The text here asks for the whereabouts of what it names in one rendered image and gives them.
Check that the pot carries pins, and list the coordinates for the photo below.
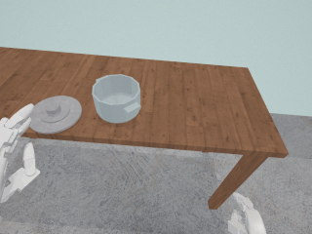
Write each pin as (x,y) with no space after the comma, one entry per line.
(116,98)

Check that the right robot hand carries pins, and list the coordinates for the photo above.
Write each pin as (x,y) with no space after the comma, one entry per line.
(248,223)

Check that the lid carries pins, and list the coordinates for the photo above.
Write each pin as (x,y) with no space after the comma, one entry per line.
(44,123)

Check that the left robot hand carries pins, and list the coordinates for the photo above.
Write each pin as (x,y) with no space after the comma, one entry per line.
(10,130)

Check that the table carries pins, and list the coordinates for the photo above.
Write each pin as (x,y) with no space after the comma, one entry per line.
(183,106)

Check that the knob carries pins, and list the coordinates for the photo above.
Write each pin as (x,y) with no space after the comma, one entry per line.
(52,107)

